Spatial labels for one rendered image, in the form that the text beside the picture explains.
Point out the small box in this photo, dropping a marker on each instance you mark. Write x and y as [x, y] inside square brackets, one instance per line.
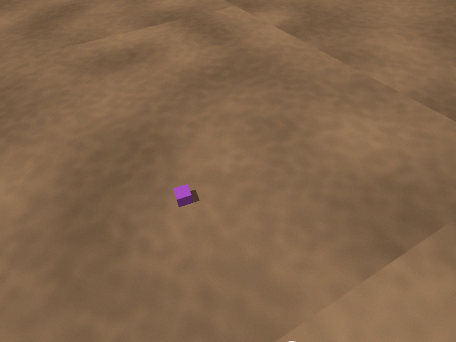
[183, 195]

